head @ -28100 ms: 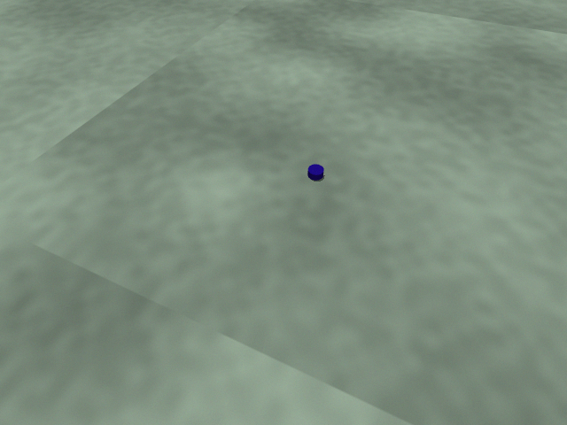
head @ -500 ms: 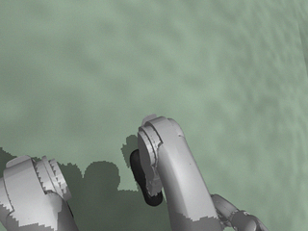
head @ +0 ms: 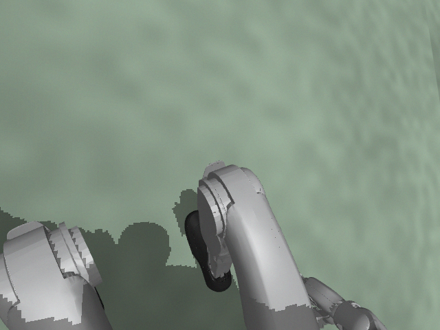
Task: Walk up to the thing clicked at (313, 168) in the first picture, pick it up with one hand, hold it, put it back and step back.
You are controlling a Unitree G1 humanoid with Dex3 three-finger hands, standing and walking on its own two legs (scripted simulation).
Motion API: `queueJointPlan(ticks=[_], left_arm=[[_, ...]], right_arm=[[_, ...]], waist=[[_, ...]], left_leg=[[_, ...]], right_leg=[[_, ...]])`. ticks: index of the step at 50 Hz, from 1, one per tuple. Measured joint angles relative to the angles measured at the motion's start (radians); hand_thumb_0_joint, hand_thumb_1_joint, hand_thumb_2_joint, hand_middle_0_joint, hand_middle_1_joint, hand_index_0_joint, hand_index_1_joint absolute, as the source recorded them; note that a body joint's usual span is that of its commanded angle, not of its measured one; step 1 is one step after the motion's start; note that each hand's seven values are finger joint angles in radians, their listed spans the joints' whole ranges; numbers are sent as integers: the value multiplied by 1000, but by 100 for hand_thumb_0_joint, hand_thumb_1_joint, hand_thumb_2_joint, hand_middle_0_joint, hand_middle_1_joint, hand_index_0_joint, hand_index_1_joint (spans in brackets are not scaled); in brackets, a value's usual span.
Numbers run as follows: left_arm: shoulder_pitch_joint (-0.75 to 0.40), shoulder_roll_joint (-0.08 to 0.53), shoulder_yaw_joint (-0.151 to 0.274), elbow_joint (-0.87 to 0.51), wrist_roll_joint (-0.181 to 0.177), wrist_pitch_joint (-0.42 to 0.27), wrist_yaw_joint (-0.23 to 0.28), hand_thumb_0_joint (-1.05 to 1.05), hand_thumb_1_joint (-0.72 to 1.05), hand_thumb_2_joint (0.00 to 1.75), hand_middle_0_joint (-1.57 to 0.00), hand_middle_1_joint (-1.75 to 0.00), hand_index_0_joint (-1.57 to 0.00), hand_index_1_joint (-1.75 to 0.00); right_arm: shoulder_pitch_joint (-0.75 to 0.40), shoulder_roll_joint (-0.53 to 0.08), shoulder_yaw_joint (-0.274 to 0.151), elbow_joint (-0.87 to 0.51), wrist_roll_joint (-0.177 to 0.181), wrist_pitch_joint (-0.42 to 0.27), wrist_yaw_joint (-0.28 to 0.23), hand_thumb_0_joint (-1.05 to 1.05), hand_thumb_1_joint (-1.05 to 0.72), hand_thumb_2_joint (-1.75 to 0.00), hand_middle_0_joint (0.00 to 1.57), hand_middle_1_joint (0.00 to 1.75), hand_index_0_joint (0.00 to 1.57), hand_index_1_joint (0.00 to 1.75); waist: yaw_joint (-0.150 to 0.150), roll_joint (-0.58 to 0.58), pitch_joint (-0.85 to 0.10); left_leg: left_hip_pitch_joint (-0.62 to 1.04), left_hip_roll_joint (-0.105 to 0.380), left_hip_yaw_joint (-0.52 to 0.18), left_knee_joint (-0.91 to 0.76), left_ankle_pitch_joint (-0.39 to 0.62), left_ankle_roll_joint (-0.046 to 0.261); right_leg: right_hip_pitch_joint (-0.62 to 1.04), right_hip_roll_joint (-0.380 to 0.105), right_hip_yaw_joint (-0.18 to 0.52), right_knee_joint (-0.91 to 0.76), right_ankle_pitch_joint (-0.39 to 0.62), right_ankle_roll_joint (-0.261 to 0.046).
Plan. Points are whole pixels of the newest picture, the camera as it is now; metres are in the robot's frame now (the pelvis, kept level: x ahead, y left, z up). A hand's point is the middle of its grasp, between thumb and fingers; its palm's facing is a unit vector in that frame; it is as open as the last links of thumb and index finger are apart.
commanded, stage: open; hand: left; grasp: from above
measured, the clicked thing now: out of the picture +0.43 +0.34 -0.27
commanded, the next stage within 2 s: withdraw in 0.10 s
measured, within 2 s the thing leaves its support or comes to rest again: rests again in 0.44 s
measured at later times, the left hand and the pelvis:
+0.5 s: hand out of the picture +0.45 +0.34 -0.21, palm faces -0.30 -0.14 -0.94, open 14.0 cm; pelvis +0.00 +0.00 +0.01, yaw +1 degrees
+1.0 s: hand out of the picture +0.40 +0.33 -0.11, palm faces -0.52 -0.14 -0.85, open 14.0 cm; pelvis -0.02 -0.02 +0.05, yaw +7 degrees
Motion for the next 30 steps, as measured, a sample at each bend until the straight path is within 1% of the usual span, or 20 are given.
queueJointPlan(ticks=[7, 11, 15, 17, 20, 23, 25, 28, 30], left_arm=[[2, 0, 5, 12, -3, -1, 1, 0, -48, 94, -8, -104, -10, -102], [2, 2, -5, 21, -2, -1, -6, 0, -48, 93, -8, -105, -10, -103], [0, 6, 3, 18, -1, -7, -4, 0, -48, 94, -8, -104, -10, -102], [2, 7, 8, 6, 4, -7, -2, 0, -48, 95, -8, -104, -10, -102], [13, -8, 15, -57, 3, -2, -8, 0, -48, 96, -8, -103, -10, -101], [42, -42, 33, -157, -4, 10, -21, 0, -49, 96, -8, -103, -10, -101], [70, -75, 43, -228, -18, 27, -34, 0, -50, 97, -8, -102, -10, -101], [110, -131, 30, -327, -49, 69, -72, 0, -51, 97, -9, -101, -10, -100], [123, -167, 4, -372, -77, 104, -110, 0, -51, 98, -9, -101, -10, -100]], right_arm=[[-3, -2, -1, -5, 5, 5, -5, 0, -90, -90, 20, 30, 20, 30], [-4, -4, -1, -10, 5, 6, -7, 0, -90, -90, 20, 30, 20, 30], [-4, -5, 0, -11, 6, 3, -10, 0, -90, -90, 20, 30, 20, 30], [-4, -4, 0, -9, 6, 3, -10, 0, -90, -90, 20, 30, 20, 30], [7, 1, -9, -5, 10, 5, -10, 0, -91, -90, 20, 30, 20, 30], [26, 8, -31, 6, 21, 10, -2, 0, -91, -90, 20, 30, 20, 30], [41, 15, -57, 12, 35, 21, 5, 0, -91, -90, 20, 30, 20, 30], [60, 27, -102, 20, 67, 52, 14, 1, -91, -90, 20, 30, 20, 30], [65, 33, -132, 24, 98, 80, 14, 1, -91, -90, 20, 30, 20, 30]], waist=[[0, 3, -4], [-2, 1, -4], [-1, -3, 2], [0, -6, 4], [10, -3, -4], [26, 17, -38], [40, 41, -76], [69, 87, -149], [93, 117, -195]], left_leg=[[1, 2, 2, -8, 4, 1], [2, 2, 5, -11, 9, 3], [4, 1, 5, -11, 13, 2], [6, 1, 5, -11, 13, 2], [5, 0, 6, -15, 14, 0], [-1, -1, 9, -22, 10, -3], [-6, -2, 14, -30, 5, -5], [-15, -1, 31, -51, -1, -1], [-15, 2, 50, -74, -1, 5]], right_leg=[[1, -1, 0, -7, 4, -1], [2, -1, 2, -9, 7, 0], [4, -1, 2, -9, 10, 0], [5, -1, 2, -9, 12, 0], [4, -3, 2, -11, 11, -3], [-3, -9, 2, -14, 6, -13], [-9, -14, 3, -17, 0, -20], [-20, -23, 13, -27, -12, -23], [-23, -28, 25, -40, -19, -21]])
